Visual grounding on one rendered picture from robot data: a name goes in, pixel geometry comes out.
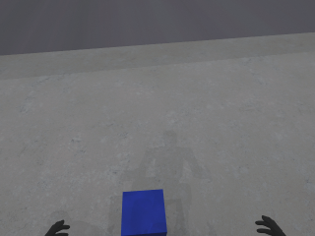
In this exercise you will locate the robot right hand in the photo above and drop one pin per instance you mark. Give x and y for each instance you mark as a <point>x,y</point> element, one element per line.
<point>274,228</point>

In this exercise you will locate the carton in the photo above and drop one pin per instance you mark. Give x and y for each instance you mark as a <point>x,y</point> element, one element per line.
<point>143,213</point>

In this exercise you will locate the robot left hand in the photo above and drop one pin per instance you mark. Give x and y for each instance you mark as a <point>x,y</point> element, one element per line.
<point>57,227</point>

